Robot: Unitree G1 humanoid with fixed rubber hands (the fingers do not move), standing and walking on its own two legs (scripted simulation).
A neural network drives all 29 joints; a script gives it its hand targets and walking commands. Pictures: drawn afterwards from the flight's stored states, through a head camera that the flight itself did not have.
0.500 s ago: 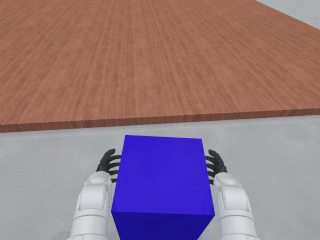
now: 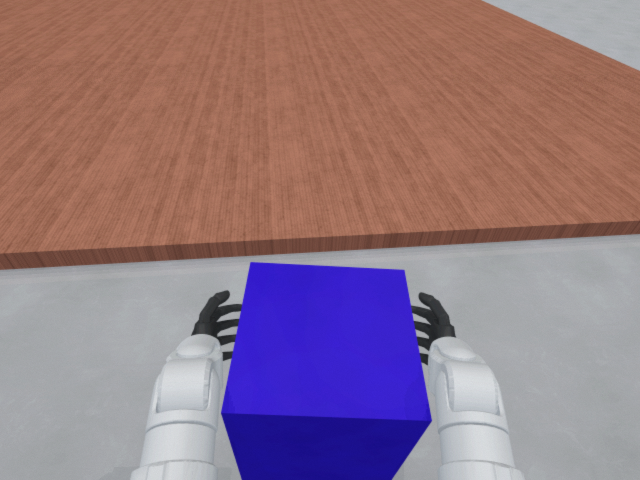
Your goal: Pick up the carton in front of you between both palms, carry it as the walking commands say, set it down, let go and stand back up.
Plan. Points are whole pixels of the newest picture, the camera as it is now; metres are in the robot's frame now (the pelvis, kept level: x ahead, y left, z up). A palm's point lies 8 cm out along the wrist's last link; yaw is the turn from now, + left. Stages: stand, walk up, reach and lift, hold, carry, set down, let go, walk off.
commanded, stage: hold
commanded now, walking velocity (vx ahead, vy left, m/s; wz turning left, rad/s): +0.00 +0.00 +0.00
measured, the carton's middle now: (321, 378) +0.29 +0.00 -0.02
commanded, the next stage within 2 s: carry in 0.78 s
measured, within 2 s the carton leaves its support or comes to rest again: neither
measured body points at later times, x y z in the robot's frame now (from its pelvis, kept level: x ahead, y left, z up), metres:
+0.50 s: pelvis +0.01 +0.00 +0.00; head -0.03 +0.00 +0.45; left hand +0.31 +0.15 +0.04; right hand +0.31 -0.15 +0.04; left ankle +0.03 +0.13 -0.74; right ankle +0.02 -0.12 -0.74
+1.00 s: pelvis +0.04 -0.01 -0.01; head +0.00 -0.02 +0.44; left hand +0.34 +0.13 +0.06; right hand +0.33 -0.17 +0.06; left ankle +0.03 +0.12 -0.74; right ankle +0.02 -0.13 -0.74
